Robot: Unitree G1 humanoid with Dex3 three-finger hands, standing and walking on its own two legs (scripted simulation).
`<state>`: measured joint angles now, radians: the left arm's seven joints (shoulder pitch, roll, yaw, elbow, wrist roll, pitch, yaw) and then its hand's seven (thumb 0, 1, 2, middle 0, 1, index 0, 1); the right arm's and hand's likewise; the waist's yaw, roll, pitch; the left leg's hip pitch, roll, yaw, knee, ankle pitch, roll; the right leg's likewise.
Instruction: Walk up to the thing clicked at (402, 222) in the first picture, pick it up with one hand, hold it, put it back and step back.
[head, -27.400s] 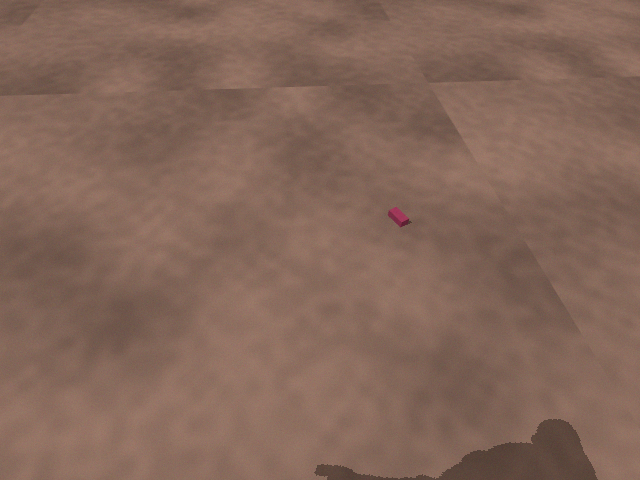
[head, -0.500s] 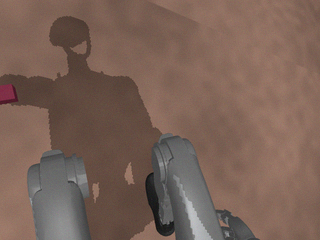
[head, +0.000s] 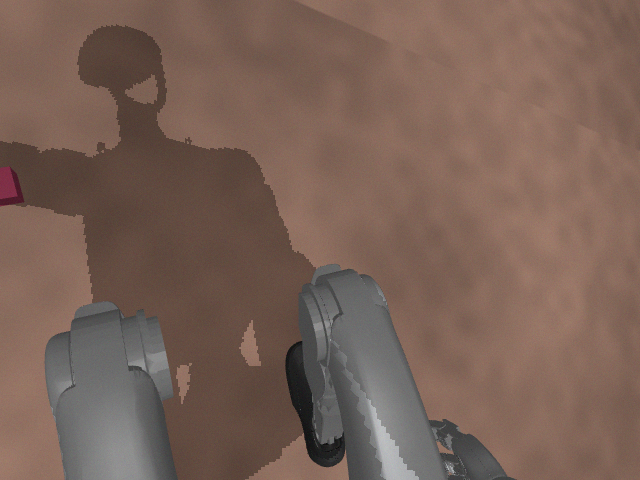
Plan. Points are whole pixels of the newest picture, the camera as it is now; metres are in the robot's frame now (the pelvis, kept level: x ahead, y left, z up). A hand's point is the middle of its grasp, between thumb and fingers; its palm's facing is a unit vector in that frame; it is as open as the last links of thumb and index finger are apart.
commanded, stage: rise first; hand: left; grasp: from above
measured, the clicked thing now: out of the picture +0.48 +0.35 -0.30
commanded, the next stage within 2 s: approach in 0.20 s
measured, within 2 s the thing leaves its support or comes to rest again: neither
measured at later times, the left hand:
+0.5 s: hand out of the picture +0.44 +0.37 -0.17, palm faces -0.43 -0.11 -0.90, open 12.7 cm
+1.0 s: hand out of the picture +0.46 +0.35 -0.17, palm faces -0.44 -0.13 -0.89, open 12.7 cm
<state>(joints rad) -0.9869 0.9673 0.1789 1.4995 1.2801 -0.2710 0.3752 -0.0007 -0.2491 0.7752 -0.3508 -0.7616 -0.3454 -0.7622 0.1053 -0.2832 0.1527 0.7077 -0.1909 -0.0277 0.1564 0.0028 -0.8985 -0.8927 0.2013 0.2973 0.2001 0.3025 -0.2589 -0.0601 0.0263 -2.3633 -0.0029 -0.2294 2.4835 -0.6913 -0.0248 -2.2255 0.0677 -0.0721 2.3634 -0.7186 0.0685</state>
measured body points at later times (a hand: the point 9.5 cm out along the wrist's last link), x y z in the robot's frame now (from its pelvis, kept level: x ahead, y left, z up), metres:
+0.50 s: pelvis +0.00 +0.00 +0.00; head +0.24 +0.11 +0.36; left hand +0.46 +0.37 -0.12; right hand +0.08 -0.27 -0.08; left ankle +0.07 +0.13 -0.28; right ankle +0.10 -0.14 -0.28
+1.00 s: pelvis +0.00 -0.01 +0.00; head +0.26 +0.08 +0.36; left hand +0.48 +0.35 -0.12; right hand +0.04 -0.27 -0.09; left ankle +0.07 +0.13 -0.28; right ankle +0.10 -0.14 -0.28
